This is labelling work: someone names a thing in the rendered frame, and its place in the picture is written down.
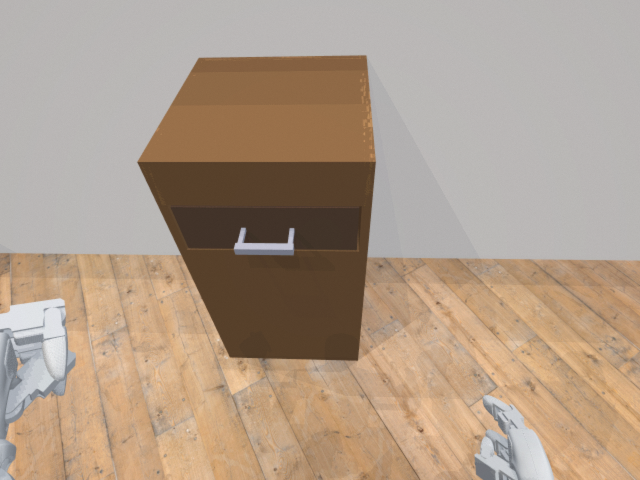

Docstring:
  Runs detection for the right robot hand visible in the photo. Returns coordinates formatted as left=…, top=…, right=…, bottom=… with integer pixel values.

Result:
left=474, top=395, right=554, bottom=480

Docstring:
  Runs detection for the cabinet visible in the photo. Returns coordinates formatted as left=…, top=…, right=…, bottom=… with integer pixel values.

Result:
left=137, top=55, right=376, bottom=361

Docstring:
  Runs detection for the drawer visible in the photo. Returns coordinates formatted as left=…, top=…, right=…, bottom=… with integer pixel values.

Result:
left=171, top=205, right=359, bottom=250

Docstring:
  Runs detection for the left robot hand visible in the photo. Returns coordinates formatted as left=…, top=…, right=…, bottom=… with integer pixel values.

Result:
left=0, top=298, right=76, bottom=439

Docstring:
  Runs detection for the handle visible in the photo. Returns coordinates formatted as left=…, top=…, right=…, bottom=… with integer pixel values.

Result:
left=234, top=228, right=295, bottom=255

